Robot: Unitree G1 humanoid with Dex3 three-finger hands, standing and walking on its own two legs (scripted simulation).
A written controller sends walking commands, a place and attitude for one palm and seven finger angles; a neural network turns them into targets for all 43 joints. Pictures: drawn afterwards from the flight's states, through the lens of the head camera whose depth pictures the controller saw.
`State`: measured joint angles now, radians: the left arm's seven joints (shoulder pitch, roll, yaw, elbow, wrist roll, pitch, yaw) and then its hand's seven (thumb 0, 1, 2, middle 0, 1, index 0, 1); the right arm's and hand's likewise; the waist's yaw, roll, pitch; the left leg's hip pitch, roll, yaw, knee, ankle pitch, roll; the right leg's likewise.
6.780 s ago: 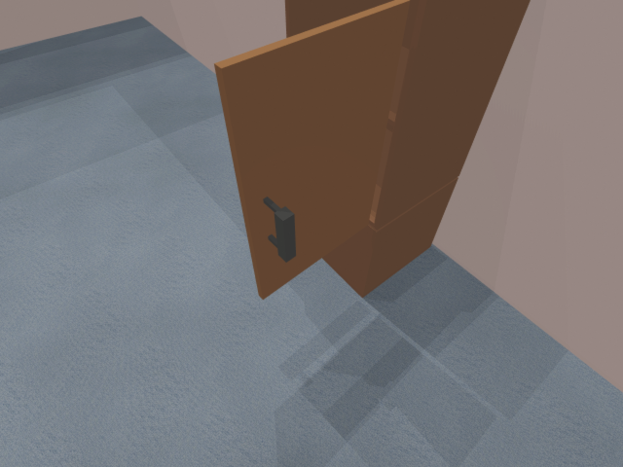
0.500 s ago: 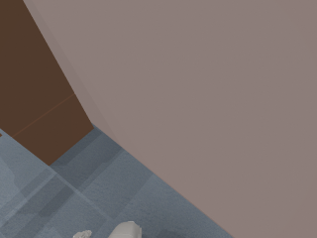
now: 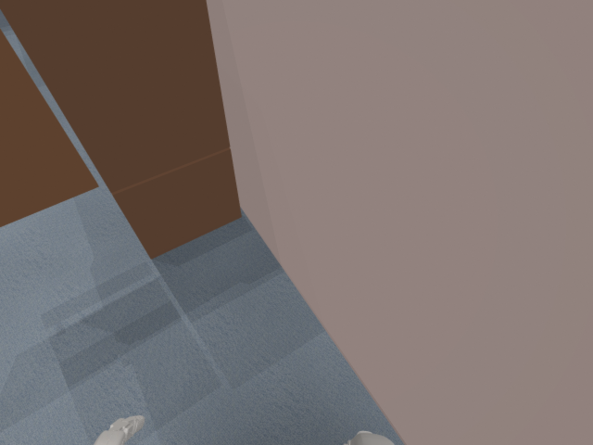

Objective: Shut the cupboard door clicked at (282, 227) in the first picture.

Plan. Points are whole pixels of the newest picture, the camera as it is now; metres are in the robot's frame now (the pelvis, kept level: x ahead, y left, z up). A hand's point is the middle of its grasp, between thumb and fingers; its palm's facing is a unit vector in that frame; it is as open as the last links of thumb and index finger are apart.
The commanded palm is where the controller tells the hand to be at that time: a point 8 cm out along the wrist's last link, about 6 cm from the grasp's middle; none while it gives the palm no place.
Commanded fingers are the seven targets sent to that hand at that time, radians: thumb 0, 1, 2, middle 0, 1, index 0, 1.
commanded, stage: turn to face it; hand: left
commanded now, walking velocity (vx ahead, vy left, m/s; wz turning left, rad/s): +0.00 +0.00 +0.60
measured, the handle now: out of the picture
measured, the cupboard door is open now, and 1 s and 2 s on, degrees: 93 93 93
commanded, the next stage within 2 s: take the last steps up to it in 0.92 s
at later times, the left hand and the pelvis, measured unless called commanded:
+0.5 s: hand out of the picture -0.02 +0.21 -0.19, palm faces +0.36 -0.91 -0.23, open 7.4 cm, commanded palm none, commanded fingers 0.00 0.90 0.90 -0.20 -0.30 -0.20 -0.30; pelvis +0.00 +0.00 -0.02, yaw +19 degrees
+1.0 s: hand out of the picture -0.01 +0.16 -0.16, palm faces +0.50 -0.83 -0.24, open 7.4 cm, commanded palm none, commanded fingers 0.00 0.90 0.90 -0.20 -0.30 -0.20 -0.30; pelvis +0.02 -0.03 +0.00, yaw +31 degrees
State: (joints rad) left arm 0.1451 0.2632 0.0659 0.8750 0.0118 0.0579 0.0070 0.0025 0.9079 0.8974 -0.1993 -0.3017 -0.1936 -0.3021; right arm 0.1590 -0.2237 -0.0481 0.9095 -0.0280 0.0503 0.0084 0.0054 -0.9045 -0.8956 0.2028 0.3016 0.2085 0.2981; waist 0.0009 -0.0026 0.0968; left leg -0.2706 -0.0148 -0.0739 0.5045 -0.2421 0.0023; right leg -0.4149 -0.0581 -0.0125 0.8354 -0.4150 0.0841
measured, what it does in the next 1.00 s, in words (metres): steps on the spot, turning left: right foot, then left foot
